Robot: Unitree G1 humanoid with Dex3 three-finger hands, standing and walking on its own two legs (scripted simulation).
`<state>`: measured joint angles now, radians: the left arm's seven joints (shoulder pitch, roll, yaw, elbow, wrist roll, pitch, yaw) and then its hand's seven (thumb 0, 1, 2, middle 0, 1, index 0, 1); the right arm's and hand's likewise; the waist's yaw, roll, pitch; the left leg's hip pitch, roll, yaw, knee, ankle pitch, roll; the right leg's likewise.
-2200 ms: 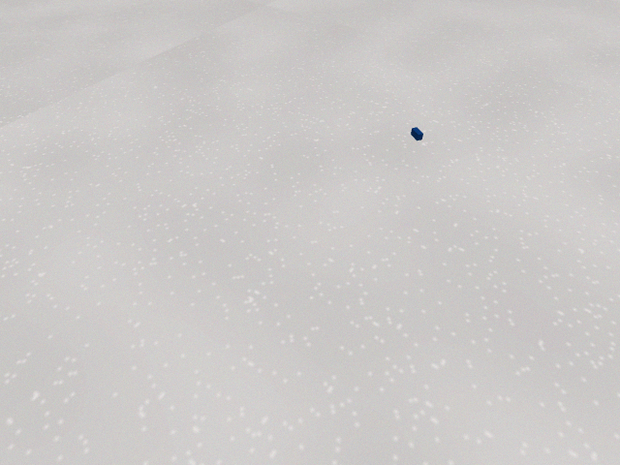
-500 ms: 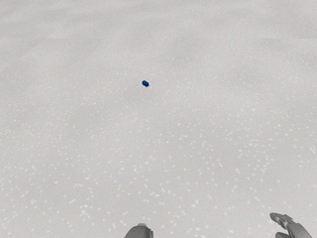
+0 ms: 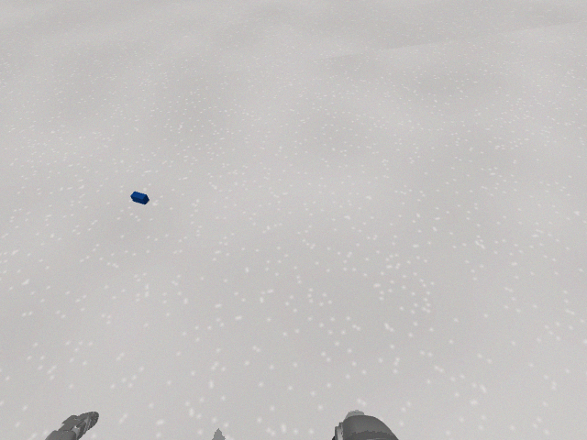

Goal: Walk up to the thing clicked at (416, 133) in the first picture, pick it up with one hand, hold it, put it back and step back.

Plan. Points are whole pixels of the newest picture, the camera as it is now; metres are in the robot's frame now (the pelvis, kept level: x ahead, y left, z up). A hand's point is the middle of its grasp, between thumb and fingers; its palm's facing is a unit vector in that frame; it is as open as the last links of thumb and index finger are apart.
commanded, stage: walk up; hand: left
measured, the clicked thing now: (139, 198) +1.33 +0.64 -0.75
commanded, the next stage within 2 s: none
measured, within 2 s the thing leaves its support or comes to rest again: neither
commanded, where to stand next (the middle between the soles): +0.91 +0.65 m, yaw -28 degrees
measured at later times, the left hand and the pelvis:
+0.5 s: hand (36, 392) +0.28 +0.41 -0.13, palm faces -0.15 -0.84 -0.52, open 7.4 cm; pelvis +0.22 +0.11 -0.02, yaw -9 degrees
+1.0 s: hand (47, 245) +0.58 +0.49 -0.13, palm faces -0.23 -0.79 -0.56, open 7.4 cm; pelvis +0.41 +0.22 -0.03, yaw -16 degrees
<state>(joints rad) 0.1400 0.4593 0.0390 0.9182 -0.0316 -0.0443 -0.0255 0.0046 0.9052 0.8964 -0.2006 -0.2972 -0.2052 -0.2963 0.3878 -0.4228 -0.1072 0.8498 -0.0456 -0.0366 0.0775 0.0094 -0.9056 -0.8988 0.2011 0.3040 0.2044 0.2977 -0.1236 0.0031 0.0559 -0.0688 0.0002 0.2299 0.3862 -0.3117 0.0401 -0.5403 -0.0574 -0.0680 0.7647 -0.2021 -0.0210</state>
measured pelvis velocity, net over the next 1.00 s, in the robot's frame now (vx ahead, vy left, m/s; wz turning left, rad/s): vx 0.41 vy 0.22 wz -0.29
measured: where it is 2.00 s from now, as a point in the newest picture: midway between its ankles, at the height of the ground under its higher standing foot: (155, 313)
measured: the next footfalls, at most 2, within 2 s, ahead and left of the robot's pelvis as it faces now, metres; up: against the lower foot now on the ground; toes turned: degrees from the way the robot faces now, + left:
right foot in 0.10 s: +0.19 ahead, -0.07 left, +0.00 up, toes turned -8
left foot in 0.56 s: +0.42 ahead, +0.29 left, +0.00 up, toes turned -6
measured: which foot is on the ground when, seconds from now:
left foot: down 0.00-0.10, up 0.12-0.54, down 0.56-0.92, up 0.94-1.00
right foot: up 0.00-0.08, down 0.10-0.58, up 0.60-0.90, down 0.92-1.00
